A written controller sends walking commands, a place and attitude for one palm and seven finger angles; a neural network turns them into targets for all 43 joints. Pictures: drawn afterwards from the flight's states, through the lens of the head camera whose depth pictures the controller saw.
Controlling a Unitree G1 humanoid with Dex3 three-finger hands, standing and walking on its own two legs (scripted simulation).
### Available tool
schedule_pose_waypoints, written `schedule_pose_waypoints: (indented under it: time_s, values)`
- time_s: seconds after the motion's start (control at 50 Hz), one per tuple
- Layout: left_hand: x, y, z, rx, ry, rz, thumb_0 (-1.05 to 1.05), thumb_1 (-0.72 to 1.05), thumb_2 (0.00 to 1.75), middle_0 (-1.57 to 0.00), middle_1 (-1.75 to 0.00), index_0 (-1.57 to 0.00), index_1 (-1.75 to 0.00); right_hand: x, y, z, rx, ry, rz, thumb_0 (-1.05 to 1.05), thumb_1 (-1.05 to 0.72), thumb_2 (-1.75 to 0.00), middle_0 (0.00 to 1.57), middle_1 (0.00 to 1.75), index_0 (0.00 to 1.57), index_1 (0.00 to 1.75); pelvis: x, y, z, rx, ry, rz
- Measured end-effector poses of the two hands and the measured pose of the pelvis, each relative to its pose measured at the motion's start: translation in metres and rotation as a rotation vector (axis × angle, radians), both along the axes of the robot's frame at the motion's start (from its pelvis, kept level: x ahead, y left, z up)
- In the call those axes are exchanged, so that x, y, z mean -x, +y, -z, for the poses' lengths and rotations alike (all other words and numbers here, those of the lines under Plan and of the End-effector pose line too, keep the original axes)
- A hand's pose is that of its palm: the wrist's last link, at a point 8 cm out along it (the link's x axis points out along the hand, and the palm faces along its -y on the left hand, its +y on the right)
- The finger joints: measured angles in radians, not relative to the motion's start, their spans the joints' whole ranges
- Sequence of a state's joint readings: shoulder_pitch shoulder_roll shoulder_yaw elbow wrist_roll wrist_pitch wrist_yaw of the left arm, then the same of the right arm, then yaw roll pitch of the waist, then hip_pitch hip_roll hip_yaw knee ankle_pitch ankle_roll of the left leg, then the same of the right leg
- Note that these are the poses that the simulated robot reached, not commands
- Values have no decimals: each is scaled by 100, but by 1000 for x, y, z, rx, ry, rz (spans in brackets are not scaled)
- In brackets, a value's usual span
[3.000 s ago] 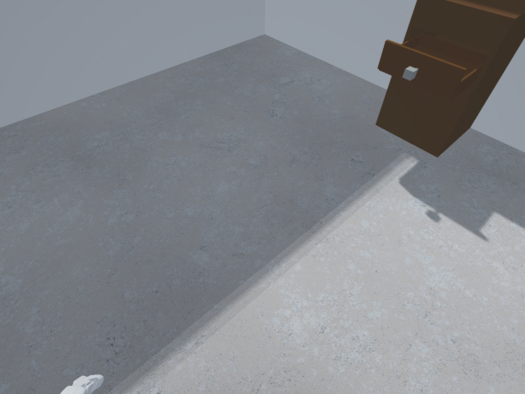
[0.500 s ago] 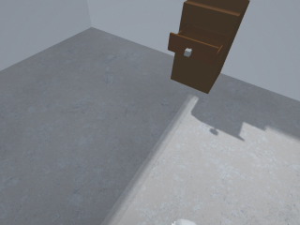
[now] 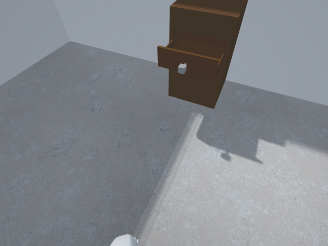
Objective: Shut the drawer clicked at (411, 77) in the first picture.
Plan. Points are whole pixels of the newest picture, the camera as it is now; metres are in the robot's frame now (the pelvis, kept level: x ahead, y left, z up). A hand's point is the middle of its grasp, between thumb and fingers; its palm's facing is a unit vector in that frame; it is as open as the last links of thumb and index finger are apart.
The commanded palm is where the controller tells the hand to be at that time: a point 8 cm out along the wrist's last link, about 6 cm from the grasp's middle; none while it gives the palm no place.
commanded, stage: walk to a spot facing it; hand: left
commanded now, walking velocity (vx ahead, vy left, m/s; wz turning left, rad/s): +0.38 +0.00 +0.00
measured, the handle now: (183, 67) +1.12 -0.09 -0.23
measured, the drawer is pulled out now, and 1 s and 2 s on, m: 0.25 0.25 0.25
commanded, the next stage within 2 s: turn to face it in 0.74 s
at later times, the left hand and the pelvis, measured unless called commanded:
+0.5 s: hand (93, 202) +0.28 +0.24 -0.17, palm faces -0.02 -0.99 -0.17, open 7.4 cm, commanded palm none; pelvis +0.23 +0.06 +0.00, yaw -5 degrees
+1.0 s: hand (122, 151) +0.47 +0.18 -0.17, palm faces -0.12 -0.98 -0.18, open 7.3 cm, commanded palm none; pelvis +0.44 +0.01 +0.00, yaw -10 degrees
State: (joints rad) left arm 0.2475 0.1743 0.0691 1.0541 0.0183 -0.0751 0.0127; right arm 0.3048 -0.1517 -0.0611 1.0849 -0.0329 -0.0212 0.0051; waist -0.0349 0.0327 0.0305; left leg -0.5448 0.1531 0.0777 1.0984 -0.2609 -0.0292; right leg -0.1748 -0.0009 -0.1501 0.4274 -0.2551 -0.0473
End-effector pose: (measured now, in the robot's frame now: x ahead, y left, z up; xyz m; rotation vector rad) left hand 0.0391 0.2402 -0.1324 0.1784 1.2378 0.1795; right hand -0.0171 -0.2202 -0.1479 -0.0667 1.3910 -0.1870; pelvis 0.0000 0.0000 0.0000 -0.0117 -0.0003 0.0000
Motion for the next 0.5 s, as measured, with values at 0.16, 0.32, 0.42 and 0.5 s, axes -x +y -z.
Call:
schedule_pose_waypoints:
  time_s: [0.16, 0.32, 0.42, 0.5]
  values:
    - [3, 16, 19, 61, 185, -74, -1, 92, 90, -20, -30, -20, -30, -169, 1, -16, 79, -211, -114, 1, -93, -90, 20, 30, 20, 30, -78, 26, 6, 25, -4, -1]
    - [-64, 45, 35, 100, 260, -61, 0, 91, 90, -20, -30, -20, -30, -254, 36, -18, 117, -292, -116, 0, -91, -90, 20, 30, 20, 30, -153, 58, 15, 3, -23, 38]
    - [-158, 53, 18, 82, 139, -7, 0, 91, 90, -19, -30, -19, -30, -243, 49, -18, 95, -179, -34, 0, -94, -90, 20, 30, 20, 30, -194, 64, 1, -8, -12, 61]
    - [-233, 50, 8, 67, 59, 44, 0, 91, 90, -19, -30, -19, -30, -229, 51, -14, 65, -68, 23, 0, -94, -90, 20, 30, 20, 30, -227, 61, -3, -17, -6, 85]
